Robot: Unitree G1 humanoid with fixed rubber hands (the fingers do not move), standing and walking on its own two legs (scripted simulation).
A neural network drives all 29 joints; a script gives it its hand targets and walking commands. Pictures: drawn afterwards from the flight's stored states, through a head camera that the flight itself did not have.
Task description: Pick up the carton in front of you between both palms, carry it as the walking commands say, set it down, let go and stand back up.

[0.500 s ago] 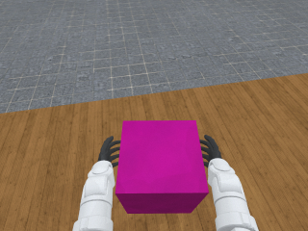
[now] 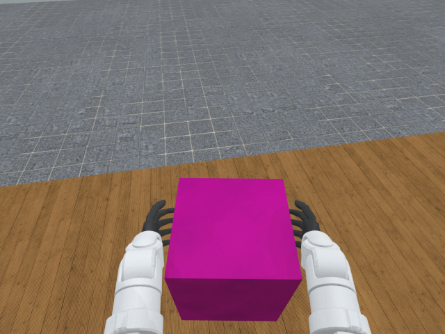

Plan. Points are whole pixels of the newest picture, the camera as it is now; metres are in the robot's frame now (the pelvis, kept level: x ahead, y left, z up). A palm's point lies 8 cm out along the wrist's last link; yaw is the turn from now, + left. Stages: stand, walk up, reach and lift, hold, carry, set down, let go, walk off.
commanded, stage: reach and lift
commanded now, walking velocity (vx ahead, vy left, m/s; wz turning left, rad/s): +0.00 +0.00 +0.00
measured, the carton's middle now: (230, 252) +0.31 +0.00 -0.05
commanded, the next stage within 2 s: hold in 0.70 s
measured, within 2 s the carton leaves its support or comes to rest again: neither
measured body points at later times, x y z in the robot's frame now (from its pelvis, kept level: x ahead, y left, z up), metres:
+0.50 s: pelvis +0.02 +0.00 +0.01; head +0.00 +0.00 +0.46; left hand +0.32 +0.15 +0.03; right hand +0.32 -0.15 +0.03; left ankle +0.02 +0.13 -0.74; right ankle +0.04 -0.13 -0.74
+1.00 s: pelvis +0.01 +0.00 +0.01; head -0.03 +0.00 +0.45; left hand +0.31 +0.15 +0.05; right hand +0.31 -0.15 +0.05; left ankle +0.02 +0.13 -0.74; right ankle +0.04 -0.13 -0.74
